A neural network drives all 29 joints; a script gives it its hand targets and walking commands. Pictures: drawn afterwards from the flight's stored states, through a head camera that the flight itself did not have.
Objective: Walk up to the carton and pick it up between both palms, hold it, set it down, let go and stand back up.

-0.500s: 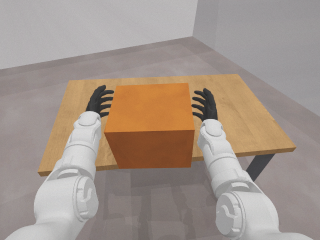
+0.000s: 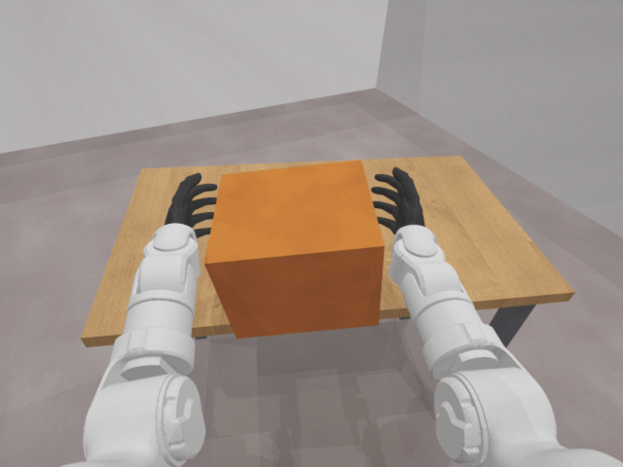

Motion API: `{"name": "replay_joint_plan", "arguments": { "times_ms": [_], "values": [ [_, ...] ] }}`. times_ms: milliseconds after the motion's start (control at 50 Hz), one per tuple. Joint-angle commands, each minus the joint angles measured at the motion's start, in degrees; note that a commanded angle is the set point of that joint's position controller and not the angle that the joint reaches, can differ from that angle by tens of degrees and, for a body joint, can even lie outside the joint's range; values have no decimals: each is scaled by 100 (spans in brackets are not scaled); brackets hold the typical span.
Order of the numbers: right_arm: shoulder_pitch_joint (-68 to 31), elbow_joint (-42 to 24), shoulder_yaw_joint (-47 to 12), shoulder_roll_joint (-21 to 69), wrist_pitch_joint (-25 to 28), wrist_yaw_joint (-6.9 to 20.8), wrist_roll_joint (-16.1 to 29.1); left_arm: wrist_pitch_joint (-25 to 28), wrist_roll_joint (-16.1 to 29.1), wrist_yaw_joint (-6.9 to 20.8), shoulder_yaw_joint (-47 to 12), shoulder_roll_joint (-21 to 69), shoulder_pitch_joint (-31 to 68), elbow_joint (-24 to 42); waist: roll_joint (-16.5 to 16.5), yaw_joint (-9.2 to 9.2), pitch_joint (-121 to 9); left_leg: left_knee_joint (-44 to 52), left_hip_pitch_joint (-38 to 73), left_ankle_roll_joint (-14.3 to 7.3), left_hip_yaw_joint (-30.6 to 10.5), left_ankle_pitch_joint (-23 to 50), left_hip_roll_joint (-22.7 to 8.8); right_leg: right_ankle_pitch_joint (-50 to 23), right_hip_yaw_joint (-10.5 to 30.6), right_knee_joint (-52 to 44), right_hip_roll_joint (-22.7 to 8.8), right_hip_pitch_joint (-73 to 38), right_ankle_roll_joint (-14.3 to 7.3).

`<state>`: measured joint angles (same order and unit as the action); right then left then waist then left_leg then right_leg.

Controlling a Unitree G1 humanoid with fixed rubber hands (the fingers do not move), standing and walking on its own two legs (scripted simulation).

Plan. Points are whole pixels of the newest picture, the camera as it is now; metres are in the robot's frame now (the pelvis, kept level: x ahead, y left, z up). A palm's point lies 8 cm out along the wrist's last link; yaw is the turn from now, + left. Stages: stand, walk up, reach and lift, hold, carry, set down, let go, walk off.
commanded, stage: reach and lift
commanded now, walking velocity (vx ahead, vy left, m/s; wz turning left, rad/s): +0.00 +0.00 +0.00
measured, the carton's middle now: (299, 248) +0.41 +0.00 +0.09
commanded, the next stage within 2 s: hold in 0.96 s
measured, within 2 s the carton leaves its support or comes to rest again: neither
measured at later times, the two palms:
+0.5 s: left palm (177, 227) +0.39 +0.16 +0.15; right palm (405, 220) +0.39 -0.14 +0.16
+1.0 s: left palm (173, 222) +0.38 +0.16 +0.17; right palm (407, 212) +0.38 -0.14 +0.17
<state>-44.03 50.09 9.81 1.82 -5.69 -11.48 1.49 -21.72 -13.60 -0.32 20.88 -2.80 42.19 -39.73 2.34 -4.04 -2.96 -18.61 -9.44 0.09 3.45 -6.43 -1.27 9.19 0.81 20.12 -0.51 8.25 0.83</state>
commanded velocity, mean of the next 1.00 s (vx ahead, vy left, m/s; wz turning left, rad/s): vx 0.00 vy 0.00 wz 0.00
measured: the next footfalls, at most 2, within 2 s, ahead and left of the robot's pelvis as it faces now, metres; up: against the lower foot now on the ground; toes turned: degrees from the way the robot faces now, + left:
none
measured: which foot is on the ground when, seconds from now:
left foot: down 0.00-1.00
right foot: down 0.00-1.00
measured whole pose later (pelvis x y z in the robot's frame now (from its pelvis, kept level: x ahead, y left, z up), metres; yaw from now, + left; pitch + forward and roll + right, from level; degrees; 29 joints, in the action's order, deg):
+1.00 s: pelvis +0.00 +0.00 +0.00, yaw +0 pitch -4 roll +0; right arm -44.2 42.5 5.3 0.0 -10.4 -11.0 4.9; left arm -30.6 -13.6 -1.1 20.9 -0.6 39.3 -24.6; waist 1.6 -3.7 -1.3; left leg -18.5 -7.9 0.1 3.4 -6.5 -1.3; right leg 9.2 0.8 20.1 -0.4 6.8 0.8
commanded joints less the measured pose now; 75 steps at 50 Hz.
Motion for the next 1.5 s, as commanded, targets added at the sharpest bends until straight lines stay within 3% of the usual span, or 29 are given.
{"name": "replay_joint_plan", "arguments": {
  "times_ms": [0, 40, 120, 180, 240, 260, 280, 360, 420, 460, 600, 660, 680, 700, 780, 820, 840, 900, 920, 1040, 1080, 1160, 1200, 1240, 1340, 1360, 1420, 1440, 1480],
  "values": [
    [-3761, -1359, -2122, 3151, 157, 926, 682, 144, 158, 484, -2205, 3872, 3479, 1624, -378, 401, -2310, 56, 1911, 110, -173, 1093, 180, -417, -580, -689, 392, -536, -54],
    [-3894, -1422, -2208, 3285, 123, 946, 730, 112, 154, 456, -2193, 3793, 3632, 1707, -364, 467, -2428, 45, 1897, 107, -187, 1005, 175, -312, -576, -678, 428, -590, -59],
    [-3759, -1462, -2029, 2991, 90, 904, 739, -12, 219, 488, -2335, 3915, 3551, 1827, -439, 305, -2315, 51, 1856, 120, -216, 934, 187, -279, -563, -669, 423, -549, -65],
    [-3778, -2072, -2285, 3218, 139, 813, 776, -62, 264, 480, -2497, 3928, 3326, 2122, -344, 270, -2736, -58, 2035, 96, -191, 1283, 240, -772, -561, -640, 408, -779, 11],
    [-3586, -1459, -2069, 3029, -8, 861, 681, -105, 70, 498, -2154, 3708, 3446, 1898, -304, 331, -2137, 89, 1771, 35, -200, 768, 204, -228, -506, -695, 402, -618, -3],
    [-3590, -1267, -1862, 2963, -37, 860, 593, -150, 63, 519, -2226, 3846, 3547, 1907, -439, 143, -2019, 113, 1793, 86, -202, 616, 219, -78, -561, -686, 402, -517, -25],
    [-3589, -1469, -2064, 3067, -15, 877, 719, -218, 56, 522, -2178, 3832, 3328, 2004, -325, 288, -2147, 157, 1777, 7, -184, 710, 227, -261, -524, -672, 411, -657, -7],
    [-3709, -1398, -2034, 2956, -22, 872, 680, -233, 123, 529, -2364, 3902, 3580, 2075, -439, 205, -2058, 161, 1776, 47, -215, 615, 188, -97, -508, -673, 406, -607, -16],
    [-4120, -2174, -2409, 3125, 61, 859, 873, -233, 297, 455, -2588, 3977, 3418, 2243, -316, 358, -2693, 31, 1987, 45, -244, 1111, 209, -497, -510, -644, 465, -753, -18],
    [-3767, -1877, -2256, 2958, 14, 852, 862, -247, 310, 447, -2721, 4022, 3476, 2426, -537, 168, -2522, -1, 2042, 171, -286, 1171, 173, -470, -551, -638, 487, -675, -40],
    [-3496, -1873, -2321, 2989, -124, 778, 834, -424, 90, 565, -2415, 3759, 3023, 2323, -151, 205, -2130, 133, 1864, 30, -207, 1054, 223, -535, -517, -666, 453, -820, 30],
    [-3786, -1813, -2152, 3045, -112, 794, 797, -461, 170, 626, -2421, 3734, 3437, 2250, -196, 168, -1978, 214, 1599, -74, -191, 426, 251, -45, -492, -643, 394, -713, 57],
    [-3840, -1874, -2202, 3117, -109, 808, 783, -429, 121, 582, -2456, 3733, 3482, 2322, -270, 267, -2128, 186, 1587, -35, -176, 554, 234, -160, -487, -607, 398, -790, 10],
    [-3768, -2126, -2364, 3237, -100, 785, 886, -396, 327, 549, -2719, 3881, 3563, 2676, -341, 127, -2499, 58, 1836, 10, -222, 991, 243, -561, -519, -558, 430, -861, 31],
    [-3704, -2324, -2630, 3172, -165, 743, 1044, -438, 363, 502, -2856, 3846, 3467, 3019, -411, 153, -2665, -47, 2160, 105, -250, 1497, 233, -936, -524, -571, 480, -930, 67],
    [-3558, -1829, -2188, 2976, -260, 732, 777, -607, 30, 620, -2391, 3698, 3140, 2210, -231, 153, -1818, 209, 1727, 24, -160, 588, 250, -159, -485, -719, 425, -774, 8],
    [-3513, -1636, -2028, 2937, -286, 754, 702, -596, 80, 651, -2463, 3714, 3416, 2270, -382, 69, -1793, 283, 1630, 33, -179, 214, 238, 170, -491, -709, 396, -681, -3],
    [-3736, -2268, -2446, 3113, -193, 731, 980, -590, 290, 626, -2744, 3848, 3353, 2815, -313, 128, -2451, 111, 1937, 34, -159, 1007, 257, -606, -485, -615, 469, -999, 52],
    [-3829, -2527, -2516, 3090, -191, 713, 1032, -596, 369, 596, -2967, 3995, 3373, 2977, -400, 22, -2623, 24, 2056, 65, -191, 1211, 239, -790, -486, -568, 453, -895, 46],
    [-3373, -2066, -2352, 2960, -417, 655, 921, -807, 98, 698, -2609, 3701, 3041, 2566, -315, 49, -1849, 207, 1704, 41, -193, 720, 278, -473, -467, -678, 426, -980, 67],
    [-3662, -2706, -2673, 3132, -347, 646, 1133, -800, 259, 690, -2859, 3814, 2994, 3057, -293, 83, -2474, 61, 1887, 25, -226, 1243, 283, -932, -533, -583, 478, -1109, 60],
    [-3414, -2903, -2725, 3138, -434, 593, 1225, -805, 484, 640, -3181, 3896, 3259, 3597, -448, -137, -2679, -57, 2088, 129, -296, 1407, 285, -1074, -524, -539, 489, -1102, 55],
    [-3292, -2590, -2622, 3078, -546, 566, 1103, -886, 272, 703, -2874, 3585, 3149, 3306, -277, -50, -2225, 78, 1873, 49, -205, 1017, 323, -857, -508, -635, 435, -1141, 85],
    [-3284, -2370, -2434, 3066, -636, 544, 979, -927, 280, 777, -2806, 3575, 3333, 3218, -174, -144, -1968, 189, 1664, 2, -215, 548, 292, -505, -471, -624, 413, -1057, 96],
    [-3209, -2577, -2557, 3065, -692, 538, 1182, -1018, 432, 744, -3154, 3753, 3337, 3597, -575, -168, -2195, 118, 1896, 135, -256, 1067, 284, -887, -513, -577, 449, -1018, 45],
    [-3116, -2523, -2581, 3067, -756, 521, 1131, -1050, 307, 773, -2951, 3639, 3214, 3400, -398, -197, -2054, 141, 1828, 78, -236, 859, 306, -784, -468, -626, 426, -1166, 81],
    [-3255, -2553, -2540, 3067, -781, 521, 1128, -1115, 306, 860, -2929, 3734, 3276, 3300, -430, -191, -1874, 245, 1581, 42, -235, 534, 342, -524, -517, -651, 414, -1071, 55],
    [-3438, -2552, -2561, 3163, -787, 524, 1130, -1108, 244, 856, -2778, 3594, 3331, 3174, -271, -85, -1926, 232, 1611, -14, -231, 545, 347, -480, -533, -657, 418, -1097, 74],
    [-3397, -2452, -2415, 3072, -816, 532, 1049, -1124, 228, 883, -2798, 3541, 3525, 3268, -400, -135, -1770, 294, 1454, 24, -195, 240, 328, -293, -448, -647, 372, -1092, 36]
  ]
}}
